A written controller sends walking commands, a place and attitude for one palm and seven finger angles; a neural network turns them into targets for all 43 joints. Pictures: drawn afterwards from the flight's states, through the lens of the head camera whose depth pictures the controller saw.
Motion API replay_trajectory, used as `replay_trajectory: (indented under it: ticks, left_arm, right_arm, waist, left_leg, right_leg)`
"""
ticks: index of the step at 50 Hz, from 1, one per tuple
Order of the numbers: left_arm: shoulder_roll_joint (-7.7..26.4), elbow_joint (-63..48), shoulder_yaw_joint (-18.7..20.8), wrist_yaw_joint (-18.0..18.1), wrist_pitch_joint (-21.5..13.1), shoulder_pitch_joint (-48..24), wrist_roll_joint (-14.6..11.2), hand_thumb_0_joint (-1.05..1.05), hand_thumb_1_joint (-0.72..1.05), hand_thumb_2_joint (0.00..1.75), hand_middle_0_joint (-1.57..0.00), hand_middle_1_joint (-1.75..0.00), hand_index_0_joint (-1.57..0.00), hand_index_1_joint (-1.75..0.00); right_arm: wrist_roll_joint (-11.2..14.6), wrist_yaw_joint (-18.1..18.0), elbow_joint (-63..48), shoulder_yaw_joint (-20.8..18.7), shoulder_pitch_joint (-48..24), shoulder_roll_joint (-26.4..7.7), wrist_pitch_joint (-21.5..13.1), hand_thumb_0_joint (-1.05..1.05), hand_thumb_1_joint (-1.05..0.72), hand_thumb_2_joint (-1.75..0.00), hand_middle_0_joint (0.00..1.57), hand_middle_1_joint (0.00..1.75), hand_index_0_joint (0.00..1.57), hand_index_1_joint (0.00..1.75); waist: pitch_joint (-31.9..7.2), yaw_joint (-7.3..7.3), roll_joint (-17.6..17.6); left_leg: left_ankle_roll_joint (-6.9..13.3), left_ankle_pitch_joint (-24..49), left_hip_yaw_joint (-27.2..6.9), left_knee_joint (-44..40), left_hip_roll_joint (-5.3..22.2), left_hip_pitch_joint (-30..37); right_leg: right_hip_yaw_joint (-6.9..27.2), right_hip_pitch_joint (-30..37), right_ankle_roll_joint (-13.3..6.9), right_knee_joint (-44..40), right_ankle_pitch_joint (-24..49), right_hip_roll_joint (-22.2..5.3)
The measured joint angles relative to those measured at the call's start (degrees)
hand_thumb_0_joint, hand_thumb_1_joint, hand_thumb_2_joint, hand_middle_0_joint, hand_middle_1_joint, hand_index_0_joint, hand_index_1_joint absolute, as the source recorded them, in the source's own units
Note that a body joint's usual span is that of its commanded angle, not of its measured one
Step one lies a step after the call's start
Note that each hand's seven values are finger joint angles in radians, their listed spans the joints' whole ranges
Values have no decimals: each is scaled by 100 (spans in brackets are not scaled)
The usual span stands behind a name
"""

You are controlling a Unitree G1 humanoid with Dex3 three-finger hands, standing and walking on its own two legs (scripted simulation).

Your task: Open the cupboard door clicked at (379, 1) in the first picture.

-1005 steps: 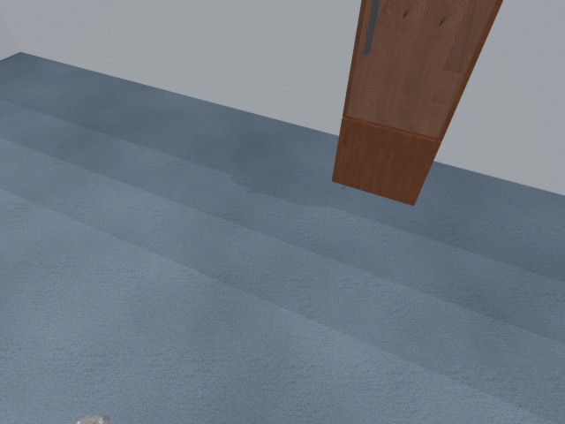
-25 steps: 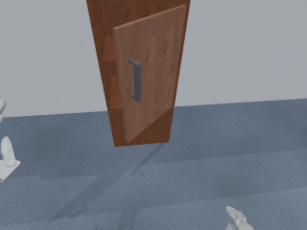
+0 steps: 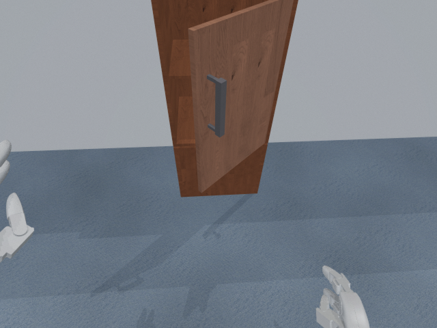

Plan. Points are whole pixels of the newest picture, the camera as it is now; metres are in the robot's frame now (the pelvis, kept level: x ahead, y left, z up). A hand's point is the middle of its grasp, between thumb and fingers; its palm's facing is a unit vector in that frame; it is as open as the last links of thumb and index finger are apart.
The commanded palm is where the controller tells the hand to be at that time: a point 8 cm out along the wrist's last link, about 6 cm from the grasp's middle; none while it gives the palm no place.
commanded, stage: stop stepping back and stand still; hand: left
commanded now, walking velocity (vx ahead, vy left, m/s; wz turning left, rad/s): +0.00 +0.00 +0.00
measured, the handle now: (215, 106) +0.66 +0.05 +0.04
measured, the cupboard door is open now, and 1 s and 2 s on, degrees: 42 42 42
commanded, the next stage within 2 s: let the arm hang, fingers relaxed in 0.52 s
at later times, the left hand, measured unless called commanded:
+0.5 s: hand out of the picture +0.17 +0.29 +0.15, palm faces +0.42 -0.78 -0.46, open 7.4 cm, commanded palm +0.11 +0.33 +0.18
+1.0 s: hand out of the picture -0.05 +0.19 -0.18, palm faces +0.02 -0.99 -0.16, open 7.2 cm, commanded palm none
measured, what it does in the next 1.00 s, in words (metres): stands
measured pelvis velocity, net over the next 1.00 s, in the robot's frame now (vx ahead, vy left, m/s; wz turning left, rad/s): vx -0.03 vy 0.02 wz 0.04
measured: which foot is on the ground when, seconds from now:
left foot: down 0.00-1.00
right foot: down 0.00-1.00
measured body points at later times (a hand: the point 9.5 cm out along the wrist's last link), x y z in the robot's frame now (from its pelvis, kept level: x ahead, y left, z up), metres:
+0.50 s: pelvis -0.02 +0.03 +0.01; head -0.01 +0.03 +0.46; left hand +0.14 +0.33 +0.18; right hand +0.13 -0.20 -0.08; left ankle +0.01 +0.13 -0.74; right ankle -0.01 -0.11 -0.74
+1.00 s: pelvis -0.03 +0.02 +0.00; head -0.01 +0.03 +0.45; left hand -0.05 +0.24 -0.16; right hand +0.00 -0.24 -0.14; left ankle +0.01 +0.13 -0.74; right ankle -0.01 -0.11 -0.74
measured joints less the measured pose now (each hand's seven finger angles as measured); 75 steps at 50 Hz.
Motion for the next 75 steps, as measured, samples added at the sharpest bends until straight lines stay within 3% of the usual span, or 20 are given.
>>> replay_trajectory:
  ticks: [13,31,33,35,38,41,45,49,55,66,75]
  left_arm:
    - [-216,121,-127,-9,148,45,-34,1,89,90,-21,-30,-21,-30]
    - [-159,135,-135,19,97,121,1,2,89,90,-21,-30,-21,-30]
    - [-76,972,-481,-210,82,-308,166,1,89,90,-20,-30,-20,-30]
    - [-114,2389,-1005,-481,515,-924,252,0,89,90,-20,-30,-20,-30]
    - [-370,4591,-1652,-715,1155,-1532,343,0,90,90,-19,-30,-19,-30]
    - [-719,6236,-2120,-824,1455,-1702,370,1,91,90,-19,-30,-19,-30]
    - [-1235,7632,-2497,-860,1533,-1619,319,1,91,90,-20,-30,-19,-30]
    - [-1356,8451,-2443,-772,1469,-1441,276,2,96,90,-20,-30,-20,-30]
    - [-1326,9088,-2370,-770,1369,-1189,227,1,94,90,-20,-30,-20,-30]
    - [-1290,9247,-2264,-686,1318,-1318,235,1,91,90,-20,-30,-20,-30]
    - [-1407,9043,-2262,-675,1229,-1721,244,0,91,90,-19,-30,-19,-30]
  right_arm:
    - [-48,-22,91,115,148,35,130,1,-91,-90,20,30,20,30]
    - [-36,-60,116,23,192,-33,90,1,-91,-90,20,30,20,30]
    - [-18,185,428,-34,87,-207,-9,1,-91,-90,20,30,20,30]
    - [-41,358,810,-37,-138,-440,250,0,-91,-90,20,30,20,30]
    - [-107,451,1239,-26,-422,-595,607,0,-91,-90,20,30,20,30]
    - [-137,479,1512,-29,-441,-564,788,0,-91,-90,20,30,20,30]
    - [-158,449,1902,-25,-193,-441,943,0,-91,-90,20,30,20,30]
    - [-150,384,2379,-14,170,-246,1037,0,-91,-90,20,30,19,30]
    - [-122,310,2877,-34,548,-2,1102,0,-91,-90,20,29,19,30]
    - [-127,285,2990,-78,558,300,1049,0,-91,-90,20,30,20,30]
    - [-144,277,2996,-96,380,268,985,1,-92,-90,20,30,20,30]
  waist:
    - [37,128,64]
    - [70,24,71]
    - [-45,56,191]
    - [-137,96,344]
    - [-112,27,450]
    - [7,-85,338]
    - [193,-130,75]
    - [327,-38,-88]
    - [393,55,-13]
    - [264,10,190]
    - [158,-18,186]
  left_leg:
    - [140,341,-19,-362,-75,-53]
    - [242,503,-25,-524,-171,-98]
    - [267,456,-91,-306,-210,-355]
    - [308,381,-106,-75,-278,-555]
    - [334,296,-61,118,-325,-633]
    - [297,284,-35,132,-307,-563]
    - [240,332,-66,16,-262,-434]
    - [189,414,-161,-138,-205,-344]
    - [166,487,-249,-289,-186,-244]
    - [180,519,-191,-404,-230,-143]
    - [165,528,-168,-508,-258,-27]
  right_leg:
    - [-29,86,126,-621,485,-46]
    - [-43,97,223,-871,693,-128]
    - [-116,-137,220,-617,600,-178]
    - [-127,-391,214,-236,421,-261]
    - [-71,-554,256,119,265,-330]
    - [-40,-526,225,194,222,-314]
    - [-71,-384,178,58,272,-260]
    - [-169,-212,129,-211,388,-185]
    - [-262,-28,102,-484,499,-145]
    - [-206,-18,108,-443,465,-192]
    - [-182,36,113,-425,412,-220]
